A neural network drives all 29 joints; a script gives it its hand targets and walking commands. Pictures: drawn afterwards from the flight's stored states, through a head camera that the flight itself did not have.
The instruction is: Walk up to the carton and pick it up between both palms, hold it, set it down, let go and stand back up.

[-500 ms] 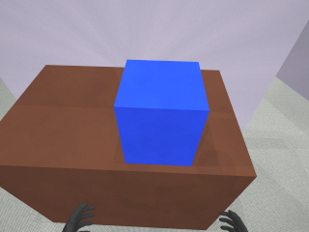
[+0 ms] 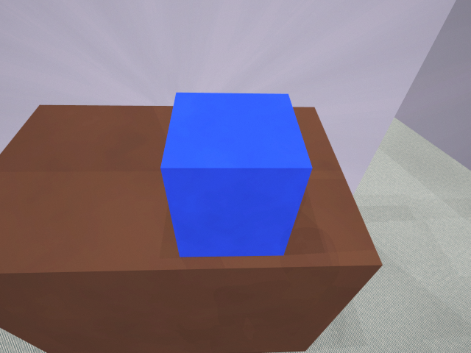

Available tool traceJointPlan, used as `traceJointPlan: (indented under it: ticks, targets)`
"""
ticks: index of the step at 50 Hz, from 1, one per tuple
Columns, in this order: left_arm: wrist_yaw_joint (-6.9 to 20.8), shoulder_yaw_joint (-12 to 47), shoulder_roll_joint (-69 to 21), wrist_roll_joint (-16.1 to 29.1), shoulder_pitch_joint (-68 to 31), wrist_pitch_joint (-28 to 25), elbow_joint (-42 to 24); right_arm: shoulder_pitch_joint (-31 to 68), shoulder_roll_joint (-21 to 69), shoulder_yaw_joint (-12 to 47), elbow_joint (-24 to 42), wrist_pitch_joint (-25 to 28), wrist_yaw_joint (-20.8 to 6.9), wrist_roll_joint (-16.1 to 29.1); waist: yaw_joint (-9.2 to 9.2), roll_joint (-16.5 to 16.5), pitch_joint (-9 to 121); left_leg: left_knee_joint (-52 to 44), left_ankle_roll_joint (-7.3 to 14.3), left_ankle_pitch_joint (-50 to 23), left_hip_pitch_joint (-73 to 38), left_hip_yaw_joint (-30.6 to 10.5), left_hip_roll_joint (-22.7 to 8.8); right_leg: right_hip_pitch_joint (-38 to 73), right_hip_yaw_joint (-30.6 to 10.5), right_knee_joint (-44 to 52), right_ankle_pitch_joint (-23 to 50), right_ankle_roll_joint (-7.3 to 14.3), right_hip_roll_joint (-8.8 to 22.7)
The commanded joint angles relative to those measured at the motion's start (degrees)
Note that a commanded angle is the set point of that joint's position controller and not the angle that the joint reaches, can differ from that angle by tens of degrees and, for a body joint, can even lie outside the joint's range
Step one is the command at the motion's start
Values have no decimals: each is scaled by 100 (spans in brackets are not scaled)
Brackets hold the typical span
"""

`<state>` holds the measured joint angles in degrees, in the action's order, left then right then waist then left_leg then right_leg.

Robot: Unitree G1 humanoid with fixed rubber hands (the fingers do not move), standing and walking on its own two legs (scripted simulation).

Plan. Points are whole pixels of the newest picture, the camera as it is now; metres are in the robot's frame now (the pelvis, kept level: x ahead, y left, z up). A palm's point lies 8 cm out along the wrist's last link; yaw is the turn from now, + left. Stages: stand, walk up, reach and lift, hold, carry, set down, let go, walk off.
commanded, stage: stand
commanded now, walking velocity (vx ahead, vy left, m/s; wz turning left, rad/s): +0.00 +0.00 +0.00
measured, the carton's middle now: (232, 177) +0.44 +0.02 +0.08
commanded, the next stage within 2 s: none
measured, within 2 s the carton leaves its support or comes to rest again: neither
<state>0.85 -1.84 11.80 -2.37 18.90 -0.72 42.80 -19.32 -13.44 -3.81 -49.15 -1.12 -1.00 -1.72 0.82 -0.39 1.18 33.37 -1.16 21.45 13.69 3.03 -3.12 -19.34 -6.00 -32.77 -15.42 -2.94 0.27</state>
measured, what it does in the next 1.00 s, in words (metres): stands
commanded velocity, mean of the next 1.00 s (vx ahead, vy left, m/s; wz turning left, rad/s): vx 0.00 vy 0.00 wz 0.00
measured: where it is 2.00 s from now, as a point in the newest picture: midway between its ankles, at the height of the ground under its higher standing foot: outside the picture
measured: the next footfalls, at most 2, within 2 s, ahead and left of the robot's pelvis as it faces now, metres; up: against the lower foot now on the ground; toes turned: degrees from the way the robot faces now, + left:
none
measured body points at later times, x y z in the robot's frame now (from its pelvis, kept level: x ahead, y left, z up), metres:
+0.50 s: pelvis -0.02 +0.00 +0.00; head -0.01 -0.01 +0.45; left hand +0.00 +0.24 -0.14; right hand -0.03 -0.24 -0.15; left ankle -0.04 +0.13 -0.73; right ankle +0.02 -0.15 -0.73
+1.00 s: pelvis -0.03 +0.00 +0.01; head -0.02 -0.01 +0.46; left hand -0.02 +0.22 -0.15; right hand -0.07 -0.23 -0.16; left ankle -0.04 +0.13 -0.73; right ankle +0.02 -0.15 -0.73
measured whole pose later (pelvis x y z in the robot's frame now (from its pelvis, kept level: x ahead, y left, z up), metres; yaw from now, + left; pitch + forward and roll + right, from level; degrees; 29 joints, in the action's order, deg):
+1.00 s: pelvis -0.03 +0.00 +0.01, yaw -1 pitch +0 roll +1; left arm -1.0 -1.1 7.8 -1.2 19.1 0.2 60.0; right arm -21.5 -9.1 -1.7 -61.6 -0.8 1.4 -1.2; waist 1.0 0.7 0.4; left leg 29.0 -1.2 17.2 12.0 4.7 -2.9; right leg -18.5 -7.7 -29.0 -11.0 -3.0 0.3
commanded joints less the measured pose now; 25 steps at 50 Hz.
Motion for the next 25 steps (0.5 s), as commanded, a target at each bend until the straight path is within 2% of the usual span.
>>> traceJointPlan:
  ticks: [1,2,3,4,5,6,8,9,11,14,15,17,19,21,25]
  targets:
    - [-99,-173,655,7,125,-169,-373,-45,-661,-97,366,153,82,20,-57,316,37,-859,428,-1217,255,-464,-375,247,27,172,1672,260,173]
    - [-100,-147,591,37,188,-164,-265,-80,-710,-91,304,151,88,2,-96,344,104,-900,419,-1062,205,-468,-349,219,48,235,1500,281,168]
    - [-101,-152,663,21,186,-158,-242,-105,-674,-97,250,143,104,20,-69,230,176,-855,409,-819,176,-417,-330,310,13,257,1617,296,189]
    - [-106,-145,567,51,229,-158,-194,-109,-764,-99,231,150,103,3,-94,271,61,-841,403,-921,253,-397,-332,308,-49,282,1715,291,245]
    - [-115,-128,546,78,187,-159,-145,-254,-771,-96,132,142,108,8,-29,271,15,-916,381,-741,311,-381,-263,252,-100,341,1685,296,245]
    - [-122,-129,599,58,255,-155,-64,-242,-712,-86,102,141,116,6,-62,98,-88,-931,383,-676,282,-402,-290,186,-119,339,1655,289,237]
    - [-143,-117,559,85,306,-134,98,-346,-742,-90,-49,123,137,12,-38,111,-278,-971,368,-562,293,-355,-303,35,-167,439,1570,299,209]
    - [-139,-128,590,54,231,-118,140,-401,-634,-45,-25,135,132,54,27,61,-179,-941,358,-446,288,-377,-250,33,-191,468,1383,343,244]
    - [-159,-136,490,88,275,-102,254,-453,-590,-23,-143,132,151,31,-21,112,-326,-1203,406,-261,483,-521,-368,58,-139,429,1093,277,151]
    - [-151,-133,501,82,378,-122,403,-387,-627,-11,-269,140,177,25,-72,-71,-308,-1169,375,-282,350,-456,-362,67,-140,499,1140,274,185]
    - [-159,-110,482,56,288,-118,467,-465,-622,-26,-247,143,181,45,26,-110,-216,-1120,368,-235,339,-409,-283,119,-197,574,1230,313,236]
    - [-165,-139,475,91,372,-119,566,-433,-581,-5,-331,148,162,55,-22,34,-226,-1135,375,-239,292,-373,-264,146,-245,596,1185,311,243]
    - [-167,-144,511,85,437,-135,673,-453,-521,5,-421,162,161,42,-40,1,-152,-1063,319,-461,167,-348,-278,128,-206,577,1299,282,215]
    - [-195,-122,460,100,423,-123,827,-574,-396,22,-525,147,165,52,33,20,-160,-1083,350,-384,77,-308,-242,90,-314,698,1168,327,263]
    - [-195,-112,421,107,407,-105,943,-509,-397,26,-656,153,200,62,11,-240,-54,-1082,373,-583,-34,-319,-286,172,-244,649,1281,280,209]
